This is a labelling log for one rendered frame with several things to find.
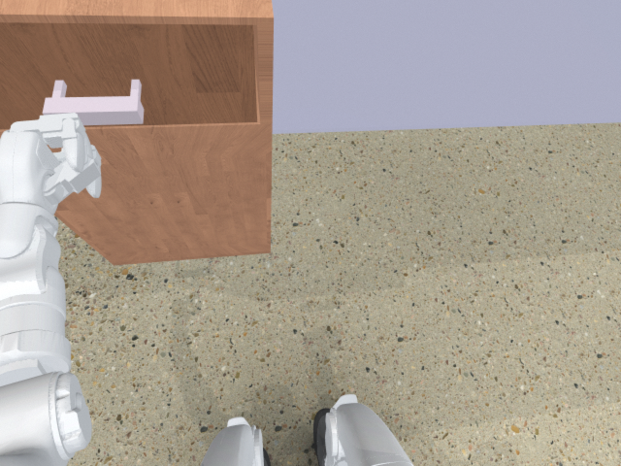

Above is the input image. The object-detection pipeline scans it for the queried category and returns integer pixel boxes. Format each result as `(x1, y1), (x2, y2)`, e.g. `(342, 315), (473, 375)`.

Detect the right robot thigh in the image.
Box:
(325, 403), (413, 466)

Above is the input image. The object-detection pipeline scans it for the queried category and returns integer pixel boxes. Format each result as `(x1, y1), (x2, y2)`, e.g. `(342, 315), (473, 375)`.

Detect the robot left shin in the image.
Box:
(227, 416), (251, 428)

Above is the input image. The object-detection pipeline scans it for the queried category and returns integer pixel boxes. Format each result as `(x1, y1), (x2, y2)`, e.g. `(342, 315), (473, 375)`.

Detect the handle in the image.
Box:
(43, 80), (144, 125)

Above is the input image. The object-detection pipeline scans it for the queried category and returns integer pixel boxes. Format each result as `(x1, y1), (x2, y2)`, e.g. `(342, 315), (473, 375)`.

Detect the left robot upper arm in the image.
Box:
(0, 371), (92, 466)

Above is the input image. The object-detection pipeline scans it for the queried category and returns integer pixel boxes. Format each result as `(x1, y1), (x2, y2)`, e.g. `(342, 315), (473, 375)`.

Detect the cabinet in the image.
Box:
(0, 0), (274, 265)

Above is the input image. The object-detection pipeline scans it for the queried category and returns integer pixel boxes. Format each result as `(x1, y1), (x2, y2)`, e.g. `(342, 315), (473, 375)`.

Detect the left robot hand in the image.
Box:
(0, 113), (102, 215)

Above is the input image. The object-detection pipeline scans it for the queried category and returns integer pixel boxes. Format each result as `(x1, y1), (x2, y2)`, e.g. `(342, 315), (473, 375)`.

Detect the robot left forearm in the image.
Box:
(0, 202), (71, 386)

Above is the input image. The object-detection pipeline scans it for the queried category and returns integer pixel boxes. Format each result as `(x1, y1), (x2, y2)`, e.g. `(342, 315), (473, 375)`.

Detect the drawer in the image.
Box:
(0, 22), (257, 129)

